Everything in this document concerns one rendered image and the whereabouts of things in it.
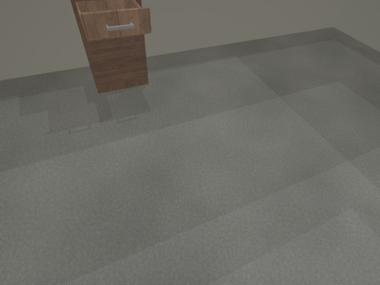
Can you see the cabinet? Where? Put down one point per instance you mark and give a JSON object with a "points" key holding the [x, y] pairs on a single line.
{"points": [[116, 63]]}

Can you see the drawer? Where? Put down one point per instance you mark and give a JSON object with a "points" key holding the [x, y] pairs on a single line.
{"points": [[94, 16]]}

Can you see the handle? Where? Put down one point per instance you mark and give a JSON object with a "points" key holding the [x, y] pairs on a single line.
{"points": [[128, 26]]}

